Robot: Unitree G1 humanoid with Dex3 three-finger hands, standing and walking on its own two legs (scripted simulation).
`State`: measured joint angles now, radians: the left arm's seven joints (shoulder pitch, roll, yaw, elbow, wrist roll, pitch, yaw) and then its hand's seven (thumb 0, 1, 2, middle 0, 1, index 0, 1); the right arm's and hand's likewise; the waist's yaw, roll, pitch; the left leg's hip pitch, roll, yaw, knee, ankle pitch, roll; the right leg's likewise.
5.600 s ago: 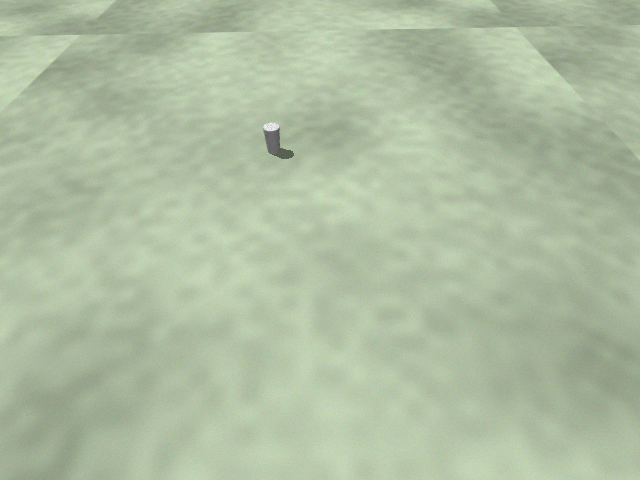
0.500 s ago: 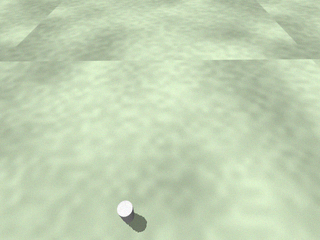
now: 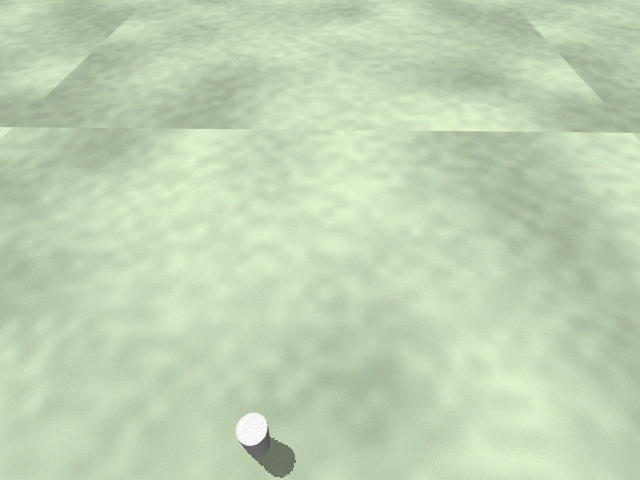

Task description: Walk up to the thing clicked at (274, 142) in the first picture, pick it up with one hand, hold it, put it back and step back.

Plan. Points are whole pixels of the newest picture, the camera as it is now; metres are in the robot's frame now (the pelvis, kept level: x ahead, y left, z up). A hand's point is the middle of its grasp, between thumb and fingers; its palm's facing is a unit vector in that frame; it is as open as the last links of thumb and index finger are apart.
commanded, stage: walk up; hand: left
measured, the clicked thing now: (255, 437) +0.40 +0.22 -0.71
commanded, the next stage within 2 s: stand in 0.64 s
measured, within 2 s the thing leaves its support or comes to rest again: neither
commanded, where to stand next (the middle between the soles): +0.04 -0.02 m, yaw -1 degrees
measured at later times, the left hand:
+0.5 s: hand out of the picture +0.09 +0.25 -0.16, palm faces -0.01 -0.95 -0.32, open 7.4 cm
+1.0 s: hand out of the picture +0.10 +0.25 -0.15, palm faces -0.02 -0.94 -0.34, open 7.4 cm
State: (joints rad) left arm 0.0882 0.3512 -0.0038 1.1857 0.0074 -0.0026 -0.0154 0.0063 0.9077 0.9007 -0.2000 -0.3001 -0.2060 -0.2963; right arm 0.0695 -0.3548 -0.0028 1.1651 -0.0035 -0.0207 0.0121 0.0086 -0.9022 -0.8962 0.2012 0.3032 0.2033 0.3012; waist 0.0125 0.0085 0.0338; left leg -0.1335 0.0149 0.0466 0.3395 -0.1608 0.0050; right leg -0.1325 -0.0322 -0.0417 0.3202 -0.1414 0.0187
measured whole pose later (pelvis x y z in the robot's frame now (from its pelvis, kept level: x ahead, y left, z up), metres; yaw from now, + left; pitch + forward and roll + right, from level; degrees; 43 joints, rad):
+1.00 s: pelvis +0.02 +0.00 +0.00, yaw +1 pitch -2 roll +0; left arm 0.09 0.35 0.00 1.15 0.02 -0.01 -0.01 0.01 0.91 0.90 -0.20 -0.30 -0.21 -0.30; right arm 0.08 -0.35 0.00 1.15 -0.01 -0.01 0.01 0.01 -0.90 -0.90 0.20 0.30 0.20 0.30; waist 0.00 0.01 0.04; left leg -0.10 0.01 0.04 0.30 -0.17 0.00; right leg -0.10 -0.04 -0.05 0.29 -0.16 0.02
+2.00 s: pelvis +0.02 -0.01 +0.00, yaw +1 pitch -2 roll +0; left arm 0.12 0.35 -0.01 1.13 0.02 -0.01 -0.01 0.01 0.91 0.90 -0.20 -0.30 -0.21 -0.30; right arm 0.11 -0.35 0.00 1.14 -0.01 -0.01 0.01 0.01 -0.90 -0.90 0.20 0.30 0.20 0.30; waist 0.00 0.01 0.03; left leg -0.10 0.02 0.03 0.30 -0.17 -0.01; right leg -0.10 -0.03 -0.06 0.30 -0.17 0.01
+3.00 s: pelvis +0.03 -0.01 +0.00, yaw +1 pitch +0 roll +0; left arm 0.12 0.34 0.01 1.07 -0.01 -0.01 0.01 0.01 0.88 0.88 -0.21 -0.28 -0.21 -0.27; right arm 0.14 -0.35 0.01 1.04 0.02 -0.01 -0.01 0.01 -0.91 -0.90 0.20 0.30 0.20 0.30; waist 0.00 0.01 0.03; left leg -0.14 0.02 0.03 0.34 -0.20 0.00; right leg -0.14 -0.03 -0.06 0.34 -0.19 0.01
